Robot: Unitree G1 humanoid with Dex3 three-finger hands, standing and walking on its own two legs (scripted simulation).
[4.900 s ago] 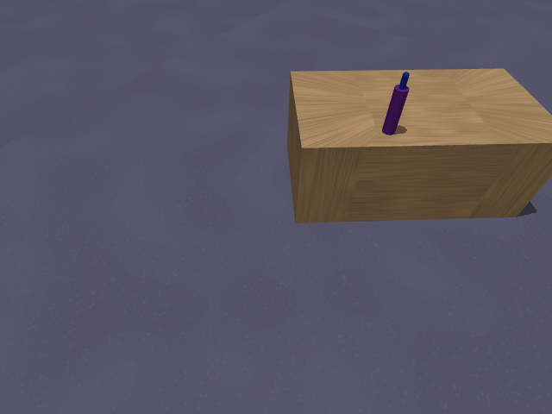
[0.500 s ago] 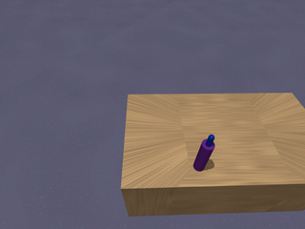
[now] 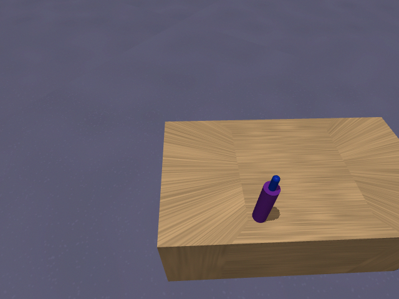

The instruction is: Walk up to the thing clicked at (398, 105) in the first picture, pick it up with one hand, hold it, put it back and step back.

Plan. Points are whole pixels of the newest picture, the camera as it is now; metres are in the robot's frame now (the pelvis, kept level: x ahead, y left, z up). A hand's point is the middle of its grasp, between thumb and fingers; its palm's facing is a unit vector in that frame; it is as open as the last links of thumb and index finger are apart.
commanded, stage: stand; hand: right
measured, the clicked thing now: (267, 198) +0.44 -0.21 -0.21
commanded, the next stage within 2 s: none
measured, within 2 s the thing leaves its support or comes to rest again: neither
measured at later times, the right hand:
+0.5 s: hand out of the picture +0.07 -0.26 -0.16, palm faces -0.04 +0.94 -0.33, open 7.4 cm
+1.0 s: hand out of the picture +0.07 -0.26 -0.16, palm faces -0.05 +0.94 -0.33, open 7.4 cm
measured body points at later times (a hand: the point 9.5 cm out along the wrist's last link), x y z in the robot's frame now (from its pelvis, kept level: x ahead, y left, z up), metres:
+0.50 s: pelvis -0.01 -0.01 +0.00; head +0.00 -0.01 +0.45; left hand +0.06 +0.30 -0.13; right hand +0.07 -0.30 -0.13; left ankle -0.02 +0.12 -0.75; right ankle +0.01 -0.13 -0.75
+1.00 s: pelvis -0.01 -0.01 +0.00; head +0.00 -0.01 +0.45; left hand +0.06 +0.30 -0.13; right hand +0.07 -0.30 -0.13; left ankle -0.02 +0.12 -0.75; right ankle +0.01 -0.13 -0.75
